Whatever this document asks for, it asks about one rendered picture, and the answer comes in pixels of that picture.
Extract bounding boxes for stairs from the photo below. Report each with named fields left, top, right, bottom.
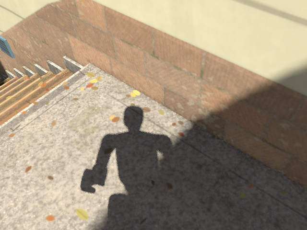
left=0, top=68, right=75, bottom=126

